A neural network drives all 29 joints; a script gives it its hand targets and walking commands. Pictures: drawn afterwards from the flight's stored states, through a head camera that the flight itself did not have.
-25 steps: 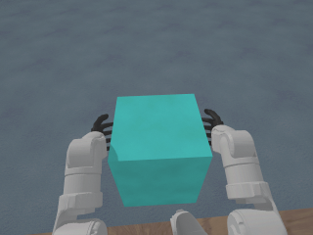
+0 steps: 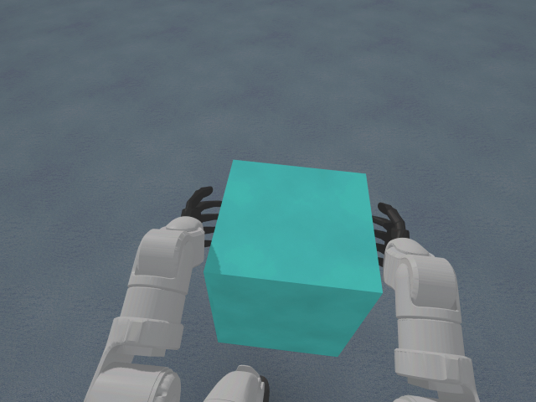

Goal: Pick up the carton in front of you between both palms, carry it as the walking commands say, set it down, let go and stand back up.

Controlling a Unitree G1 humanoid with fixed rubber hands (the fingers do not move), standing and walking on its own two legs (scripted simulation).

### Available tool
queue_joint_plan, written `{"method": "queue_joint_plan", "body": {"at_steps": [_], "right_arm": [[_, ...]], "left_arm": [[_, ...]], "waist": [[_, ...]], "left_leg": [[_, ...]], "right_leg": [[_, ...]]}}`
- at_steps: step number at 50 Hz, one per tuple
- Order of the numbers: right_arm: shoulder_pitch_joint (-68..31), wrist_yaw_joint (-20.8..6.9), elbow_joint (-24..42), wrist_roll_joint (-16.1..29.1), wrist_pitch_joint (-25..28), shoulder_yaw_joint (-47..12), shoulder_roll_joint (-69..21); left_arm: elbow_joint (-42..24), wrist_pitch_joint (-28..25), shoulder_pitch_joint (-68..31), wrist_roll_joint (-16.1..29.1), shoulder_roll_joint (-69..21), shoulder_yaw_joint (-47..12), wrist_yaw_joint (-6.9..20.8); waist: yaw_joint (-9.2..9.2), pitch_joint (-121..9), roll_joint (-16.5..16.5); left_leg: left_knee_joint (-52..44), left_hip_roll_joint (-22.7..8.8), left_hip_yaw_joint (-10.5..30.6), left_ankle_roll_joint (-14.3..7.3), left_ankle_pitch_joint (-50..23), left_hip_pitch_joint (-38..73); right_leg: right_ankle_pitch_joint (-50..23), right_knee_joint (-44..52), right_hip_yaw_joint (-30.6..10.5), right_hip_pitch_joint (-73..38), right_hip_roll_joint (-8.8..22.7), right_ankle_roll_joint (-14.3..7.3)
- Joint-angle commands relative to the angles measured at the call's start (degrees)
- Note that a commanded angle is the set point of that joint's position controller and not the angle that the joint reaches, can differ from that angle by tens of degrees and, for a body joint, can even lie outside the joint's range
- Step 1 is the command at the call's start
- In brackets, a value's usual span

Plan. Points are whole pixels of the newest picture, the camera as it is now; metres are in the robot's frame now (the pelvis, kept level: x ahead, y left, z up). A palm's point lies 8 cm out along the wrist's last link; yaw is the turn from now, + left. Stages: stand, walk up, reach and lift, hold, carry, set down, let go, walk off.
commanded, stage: carry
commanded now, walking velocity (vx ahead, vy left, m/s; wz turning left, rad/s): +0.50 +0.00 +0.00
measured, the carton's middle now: (287, 262) +0.34 +0.03 +0.00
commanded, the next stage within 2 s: none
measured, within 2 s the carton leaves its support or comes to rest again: neither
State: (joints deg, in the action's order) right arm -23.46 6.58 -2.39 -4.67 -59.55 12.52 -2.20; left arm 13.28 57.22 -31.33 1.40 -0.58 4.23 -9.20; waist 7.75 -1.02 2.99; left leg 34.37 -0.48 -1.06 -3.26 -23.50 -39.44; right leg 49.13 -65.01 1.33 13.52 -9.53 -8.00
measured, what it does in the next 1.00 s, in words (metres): goes down: left foot 0.17 m lower, then right foot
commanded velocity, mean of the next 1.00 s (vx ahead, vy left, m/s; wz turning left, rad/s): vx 0.50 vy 0.00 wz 0.00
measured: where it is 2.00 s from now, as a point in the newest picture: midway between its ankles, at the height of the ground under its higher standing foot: (297, 178)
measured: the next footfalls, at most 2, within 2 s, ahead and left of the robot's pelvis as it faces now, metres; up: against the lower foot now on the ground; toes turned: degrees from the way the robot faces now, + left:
left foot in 0.06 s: +0.27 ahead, +0.07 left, -0.17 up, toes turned +2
right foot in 0.44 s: +0.58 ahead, -0.09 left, -0.17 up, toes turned -3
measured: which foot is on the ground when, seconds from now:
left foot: up 0.00-0.04, down 0.06-0.44, up 0.46-0.84, down 0.86-1.00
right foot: down 0.00-0.06, up 0.08-0.42, down 0.44-0.88, up 0.90-1.00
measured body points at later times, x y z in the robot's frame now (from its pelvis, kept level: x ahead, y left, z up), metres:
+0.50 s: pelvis +0.43 +0.00 -0.07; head +0.49 +0.00 +0.38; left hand +0.78 +0.15 -0.02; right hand +0.79 -0.15 -0.02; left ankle +0.26 +0.08 -0.72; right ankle +0.54 -0.08 -0.79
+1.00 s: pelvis +0.77 +0.06 -0.05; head +0.75 +0.07 +0.40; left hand +1.04 +0.21 +0.01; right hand +1.04 -0.09 +0.02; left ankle +0.80 +0.14 -0.79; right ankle +0.68 -0.06 -0.71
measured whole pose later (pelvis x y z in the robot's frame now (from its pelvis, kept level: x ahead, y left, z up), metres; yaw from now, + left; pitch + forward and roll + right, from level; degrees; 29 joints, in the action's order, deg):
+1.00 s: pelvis +0.77 +0.06 -0.05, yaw +0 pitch +4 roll +0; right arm -7.1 5.9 13.9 -5.8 -66.6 5.4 -7.5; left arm -15.1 67.8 -6.9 -6.3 -7.4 6.3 -5.3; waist -1.5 -7.7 -0.7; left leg 25.1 -1.4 -13.1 -4.2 10.9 -18.2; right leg 21.4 -63.6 3.3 24.8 4.2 -0.8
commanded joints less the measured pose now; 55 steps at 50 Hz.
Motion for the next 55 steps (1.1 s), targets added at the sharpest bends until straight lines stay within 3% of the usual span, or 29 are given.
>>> {"method": "queue_joint_plan", "body": {"at_steps": [1, 2, 3, 4, 5, 6, 7, 9, 12, 15, 17, 20, 21, 22, 23, 24, 25, 27, 28, 32, 37, 40, 42, 43, 44, 45, 48, 50, 55], "right_arm": [[-42.25, -10.00, 7.58, 21.56, 2.29, -41.62, -55.18], [-41.60, -10.32, 8.50, 22.28, 1.82, -41.87, -54.32], [-42.38, -10.86, 9.19, 23.15, 1.53, -42.74, -53.07], [-42.15, -10.79, 7.59, 22.48, 1.26, -41.98, -50.53], [-34.25, -10.52, 1.53, 21.85, 0.82, -40.17, -50.21], [-30.03, -10.38, 0.08, 21.27, 0.87, -39.68, -50.20], [-30.79, -10.48, 1.47, 22.63, 1.24, -40.80, -52.86], [-39.83, -11.33, 7.18, 26.97, 2.31, -44.39, -59.80], [-45.52, -12.40, 11.68, 31.89, 3.83, -48.40, -63.43], [-42.73, -13.19, 11.27, 31.98, 4.74, -49.75, -64.01], [-39.04, -13.63, 9.62, 30.91, 5.36, -49.92, -63.45], [-34.61, -13.60, 8.55, 28.56, 5.79, -49.31, -60.65], [-33.68, -13.40, 8.77, 27.81, 5.82, -49.20, -59.23], [-34.45, -13.24, 9.14, 26.94, 5.70, -48.93, -57.60], [-33.64, -13.19, 8.43, 26.01, 4.87, -48.63, -57.39], [-29.03, -13.08, 6.30, 25.26, 3.84, -46.96, -56.49], [-28.13, -13.11, 7.25, 24.55, 3.44, -46.62, -56.08], [-28.04, -13.20, 6.19, 23.05, 2.68, -45.26, -57.57], [-27.41, -13.28, 5.73, 22.34, 2.39, -44.84, -58.40], [-22.19, -12.53, 5.70, 19.13, 1.63, -44.61, -59.69], [-18.73, -12.03, 12.40, 17.02, -0.56, -45.76, -58.82], [-14.43, -13.20, 16.30, 17.62, -2.91, -46.73, -58.07], [-10.50, -14.30, 16.96, 18.47, -4.44, -46.70, -58.25], [-8.52, -14.78, 17.46, 18.58, -5.13, -46.32, -57.41], [-8.10, -15.18, 16.93, 18.30, -5.56, -45.38, -56.40], [-8.63, -15.51, 17.58, 19.16, -5.91, -45.92, -57.54], [-13.70, -16.18, 22.48, 22.37, -6.98, -47.51, -59.12], [-14.63, -16.47, 23.52, 23.79, -7.36, -48.31, -59.45], [-10.76, -17.29, 22.35, 23.56, -8.38, -47.71, -57.13]], "left_arm": [[-12.25, -1.41, -31.19, 23.52, -64.50, -34.80, 15.64], [-12.19, -1.57, -30.16, 22.25, -63.25, -34.55, 15.31], [-12.62, -1.77, -30.95, 21.45, -62.16, -34.52, 14.91], [-13.15, -0.79, -32.04, 20.43, -59.80, -33.71, 14.81], [-12.07, 0.62, -30.16, 20.37, -58.28, -33.70, 14.45], [-12.08, 1.10, -27.45, 20.57, -58.24, -33.54, 14.21], [-14.00, 0.73, -28.39, 20.13, -58.77, -33.03, 14.15], [-18.04, -0.34, -31.71, 18.50, -59.65, -32.53, 13.92], [-19.92, -1.83, -30.37, 15.43, -59.70, -32.93, 12.85], [-21.56, -3.14, -28.28, 13.41, -58.15, -34.13, 12.32], [-22.65, -3.80, -26.56, 12.63, -57.02, -34.90, 12.25], [-22.53, -3.98, -23.86, 12.94, -56.09, -36.92, 12.78], [-22.24, -3.84, -23.31, 13.29, -55.84, -37.60, 13.05], [-21.85, -3.52, -21.78, 13.78, -55.56, -38.02, 13.44], [-21.43, -2.99, -21.48, 13.69, -53.86, -37.44, 13.73], [-18.26, -2.33, -18.32, 14.24, -52.96, -36.68, 13.86], [-18.56, -1.94, -16.50, 15.12, -54.81, -37.20, 14.13], [-20.61, -0.78, -20.37, 16.55, -58.25, -38.48, 15.00], [-21.21, -0.24, -21.79, 17.37, -59.40, -38.83, 15.65], [-23.22, 1.83, -21.95, 19.89, -61.28, -40.18, 17.88], [-24.24, 4.32, -13.57, 18.66, -60.32, -39.14, 19.85], [-26.81, 6.03, -7.23, 16.45, -58.51, -38.32, 19.88], [-29.36, 7.34, -4.03, 14.98, -56.60, -38.19, 19.71], [-30.59, 8.01, -2.96, 14.17, -55.18, -37.98, 19.63], [-32.49, 9.20, -3.62, 14.52, -56.18, -38.51, 19.57], [-34.17, 9.80, -5.83, 14.95, -55.62, -39.04, 19.67], [-34.85, 9.93, -7.56, 15.60, -58.37, -39.29, 19.51], [-34.44, 10.02, -6.07, 15.44, -59.35, -39.26, 19.05], [-32.52, 10.39, -1.25, 13.52, -59.02, -38.89, 17.83]], "waist": [[-0.52, -17.31, -9.86], [-3.30, -17.47, -9.31], [-6.05, -15.92, -2.49], [-8.63, -23.04, 5.63], [-13.08, -31.66, 8.68], [-14.48, -37.00, 6.38], [-15.49, -38.51, -0.65], [-13.39, -32.64, -3.50], [-12.17, -29.20, -0.78], [-12.26, -28.23, 4.25], [-11.59, -26.39, 4.59], [-8.83, -28.66, 4.35], [-7.39, -31.01, 3.66], [-5.59, -32.55, 0.28], [-6.47, -38.90, -13.27], [-4.81, -42.77, -18.84], [-4.87, -40.17, -14.34], [-5.30, -30.78, -6.89], [-5.58, -28.90, -5.88], [-6.06, -25.59, -8.62], [-6.27, -19.03, -14.68], [-6.70, -16.95, -13.83], [-7.69, -19.91, -9.55], [-8.64, -21.61, -4.46], [-8.91, -24.32, 9.62], [-8.99, -22.59, 12.52], [-8.47, -18.56, 0.55], [-8.13, -18.27, 1.10], [-8.37, -15.44, 3.64]], "left_leg": [[-13.37, 1.94, -4.39, -1.41, -6.86, 17.02], [-18.05, 0.72, -3.44, -2.35, -3.47, 23.61], [-19.66, -2.77, -0.55, -4.05, -1.96, 34.76], [1.83, -15.02, 7.78, -9.33, -30.93, 59.92], [9.63, -20.82, 22.65, -15.43, -33.03, 75.38], [5.22, -22.59, 31.21, -19.23, -8.50, 74.81], [0.82, -19.77, 33.39, -18.07, 11.01, 72.46], [-1.72, -18.00, 29.53, -16.60, 6.04, 56.35], [-3.86, -13.77, 23.63, -14.28, 9.09, 45.69], [-4.19, -9.29, 14.29, -10.95, -5.63, 43.44], [-5.81, -7.21, 8.55, -7.37, -9.77, 41.68], [2.02, -5.09, 1.84, -1.79, -17.39, 39.91], [7.77, -5.13, -0.68, 0.36, -14.34, 35.80], [15.46, -4.52, -0.82, 1.84, 3.32, 25.98], [28.75, 0.74, -0.67, 4.76, 48.25, 11.71], [43.55, 4.32, 1.03, 6.25, 57.25, 0.48], [43.49, 1.30, 2.12, 4.32, 54.06, -4.11], [33.36, -1.65, 1.86, 3.47, 47.29, -5.97], [28.52, -2.24, 1.51, 3.69, 45.41, -3.50], [12.47, -0.76, -3.31, 4.87, 44.20, 2.41], [-3.54, 0.67, -8.80, 4.64, 29.59, 10.09], [-9.92, 0.57, -11.27, 4.02, 23.12, 19.72], [-10.96, 1.59, -13.66, 3.12, 27.95, 35.53], [-11.46, -6.40, -3.57, 2.46, 33.02, 44.43], [-17.66, -22.19, 23.28, -5.48, 40.75, 53.14], [-21.36, -25.08, 32.80, -9.72, 40.27, 53.33], [-22.06, -21.16, 17.77, -7.00, 32.77, 41.88], [-24.70, -18.58, 10.15, -4.42, 34.57, 37.78], [-26.77, -15.27, 0.68, -4.15, 29.25, 40.00]], "right_leg": [[-47.64, 2.52, -9.31, -5.48, 8.90, 0.99], [-56.79, -4.89, -9.90, -4.18, 10.97, 1.47], [-40.71, -21.12, -6.80, 7.19, 7.01, 3.68], [-5.44, -36.87, -0.94, 26.67, 4.26, 7.14], [-4.43, -42.22, -5.40, 41.64, 4.23, 7.68], [-7.47, -43.41, -5.67, 46.00, 5.88, 7.03], [-17.60, -33.97, -9.67, 48.74, 8.42, 4.56], [-24.12, -24.13, -6.19, 42.36, 9.81, 5.09], [-23.29, -10.88, -3.31, 37.58, 11.80, 5.99], [-33.85, 7.41, 0.52, 31.53, 11.06, 5.71], [-42.32, 22.82, 4.04, 23.09, 9.74, 5.82], [-55.69, 38.87, 9.50, 2.65, 4.80, 4.98], [-61.18, 43.21, 9.33, -8.69, 6.40, 3.75], [-67.98, 41.87, 0.92, -21.38, 13.96, 1.68], [-92.36, 33.29, -21.19, -38.63, 32.15, -5.67], [-77.45, 38.49, -34.38, -46.07, 37.13, -13.71], [-69.12, 39.90, -31.56, -44.10, 33.43, -11.57], [-71.65, 42.76, -22.29, -35.35, 29.53, -5.22], [-70.77, 44.53, -19.14, -31.49, 28.40, -3.48], [-71.12, 47.19, -9.87, -25.54, 25.69, -0.91], [-70.90, 49.33, 0.62, -18.13, 21.76, 2.03], [-69.20, 45.36, 3.80, -14.19, 21.31, 3.96], [-65.13, 33.48, 7.99, -6.73, 18.51, 5.85], [-51.72, 23.10, 8.31, 1.60, 16.99, 7.70], [-34.66, 6.11, 7.73, 16.14, 11.14, 10.00], [-21.05, -2.50, 1.96, 25.63, 9.61, 8.86], [-27.14, -3.87, -2.00, 25.62, 16.73, 6.36], [-31.85, 3.47, -0.41, 21.92, 17.23, 6.92], [-39.75, 21.18, 4.59, 22.84, 15.72, 9.19]]}}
